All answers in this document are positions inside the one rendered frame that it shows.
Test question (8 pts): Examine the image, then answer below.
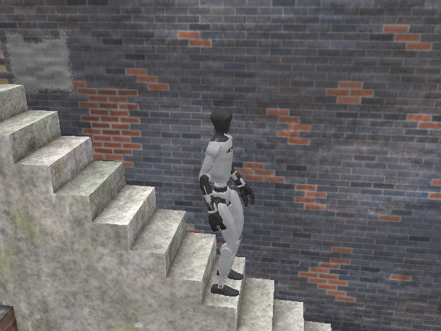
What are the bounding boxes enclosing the stairs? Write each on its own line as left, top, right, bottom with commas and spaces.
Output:
0, 84, 331, 331

